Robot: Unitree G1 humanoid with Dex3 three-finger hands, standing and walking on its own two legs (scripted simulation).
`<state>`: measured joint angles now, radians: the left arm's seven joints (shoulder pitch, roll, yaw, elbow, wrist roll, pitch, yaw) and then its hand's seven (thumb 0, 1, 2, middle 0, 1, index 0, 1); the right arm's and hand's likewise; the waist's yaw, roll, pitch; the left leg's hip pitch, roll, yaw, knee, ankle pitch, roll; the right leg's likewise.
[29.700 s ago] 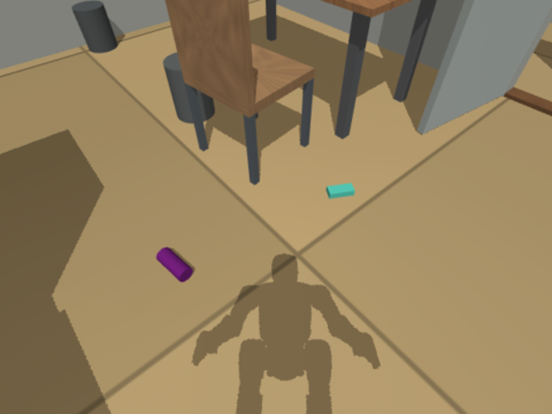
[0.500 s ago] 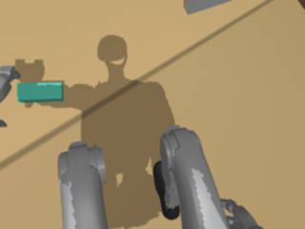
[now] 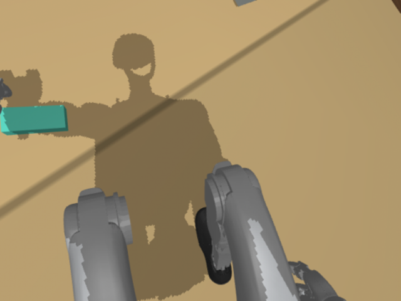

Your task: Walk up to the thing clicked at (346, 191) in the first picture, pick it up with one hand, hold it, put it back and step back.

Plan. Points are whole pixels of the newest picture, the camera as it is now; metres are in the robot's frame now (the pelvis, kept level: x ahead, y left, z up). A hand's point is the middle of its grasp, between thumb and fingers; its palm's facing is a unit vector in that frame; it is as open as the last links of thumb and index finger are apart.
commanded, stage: rise first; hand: left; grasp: from above
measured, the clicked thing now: (35, 119) +0.50 +0.29 -0.31
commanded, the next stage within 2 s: approach in 1.30 s
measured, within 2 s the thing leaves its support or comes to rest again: neither
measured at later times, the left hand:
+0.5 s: hand out of the picture +0.46 +0.33 -0.19, palm faces -0.45 -0.05 -0.89, open 13.9 cm
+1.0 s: hand out of the picture +0.46 +0.33 -0.19, palm faces -0.46 -0.05 -0.89, open 13.9 cm
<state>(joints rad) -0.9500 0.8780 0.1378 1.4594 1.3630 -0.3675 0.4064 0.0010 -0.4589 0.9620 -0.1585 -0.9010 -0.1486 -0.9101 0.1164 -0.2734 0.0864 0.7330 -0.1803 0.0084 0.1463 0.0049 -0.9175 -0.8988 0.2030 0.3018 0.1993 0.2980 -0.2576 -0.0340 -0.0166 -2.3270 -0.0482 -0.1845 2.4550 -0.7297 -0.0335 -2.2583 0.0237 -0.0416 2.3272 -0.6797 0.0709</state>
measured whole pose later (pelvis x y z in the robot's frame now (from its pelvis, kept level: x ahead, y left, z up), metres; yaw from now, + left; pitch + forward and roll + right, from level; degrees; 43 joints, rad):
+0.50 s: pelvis +0.00 +0.00 +0.00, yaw -1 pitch +33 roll -11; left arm -1.01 0.91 0.12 1.53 1.38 -0.35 0.44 0.00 -0.49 0.99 -0.13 -0.96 -0.12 -0.96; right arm 0.13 -0.28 0.13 0.73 -0.18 -0.01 0.15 0.00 -0.92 -0.90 0.20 0.30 0.20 0.30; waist -0.29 -0.04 0.00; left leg -2.34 -0.05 -0.19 2.47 -0.72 -0.03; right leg -2.27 0.03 -0.05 2.33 -0.66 0.07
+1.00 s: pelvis -0.01 +0.01 +0.00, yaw -2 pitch +33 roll -13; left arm -1.01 0.93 0.10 1.52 1.38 -0.36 0.42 0.00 -0.48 0.98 -0.13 -0.96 -0.13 -0.97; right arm 0.15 -0.28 0.14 0.70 -0.17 -0.02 0.16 0.00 -0.92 -0.90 0.20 0.30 0.20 0.30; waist -0.30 -0.04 0.01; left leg -2.35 -0.05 -0.20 2.47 -0.71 -0.01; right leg -2.26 0.03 -0.06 2.32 -0.66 0.06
